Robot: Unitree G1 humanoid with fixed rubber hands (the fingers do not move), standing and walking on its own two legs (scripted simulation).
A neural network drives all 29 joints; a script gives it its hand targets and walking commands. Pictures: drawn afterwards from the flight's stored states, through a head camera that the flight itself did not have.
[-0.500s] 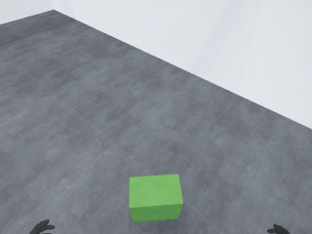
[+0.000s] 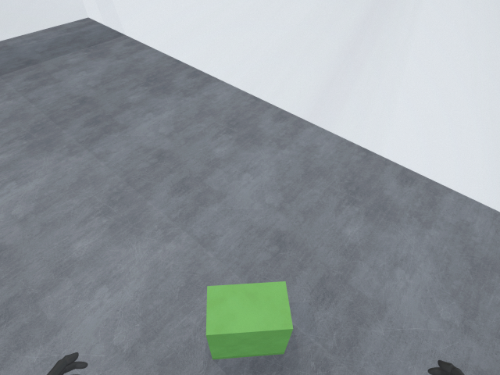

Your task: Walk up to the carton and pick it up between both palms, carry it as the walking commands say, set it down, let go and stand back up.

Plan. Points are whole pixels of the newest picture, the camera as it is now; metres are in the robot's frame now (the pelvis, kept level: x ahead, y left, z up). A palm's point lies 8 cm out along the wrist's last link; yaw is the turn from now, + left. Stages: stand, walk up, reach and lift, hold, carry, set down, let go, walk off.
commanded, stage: walk up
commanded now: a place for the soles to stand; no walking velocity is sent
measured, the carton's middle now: (247, 321) +0.42 +0.01 -0.61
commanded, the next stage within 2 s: none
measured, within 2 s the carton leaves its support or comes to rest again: neither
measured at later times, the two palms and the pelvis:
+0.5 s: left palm out of the picture +0.12 +0.33 -0.09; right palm out of the picture +0.10 -0.32 -0.07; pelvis +0.00 +0.00 +0.00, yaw +0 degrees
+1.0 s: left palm out of the picture +0.11 +0.33 -0.09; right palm out of the picture +0.10 -0.32 -0.07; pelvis +0.00 +0.00 +0.00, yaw +0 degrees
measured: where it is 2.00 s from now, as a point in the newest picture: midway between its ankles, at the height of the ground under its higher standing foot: outside the picture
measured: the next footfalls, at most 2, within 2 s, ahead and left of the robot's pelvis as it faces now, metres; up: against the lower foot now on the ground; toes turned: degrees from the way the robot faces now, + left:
none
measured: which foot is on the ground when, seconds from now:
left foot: down 0.00-1.00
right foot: down 0.00-1.00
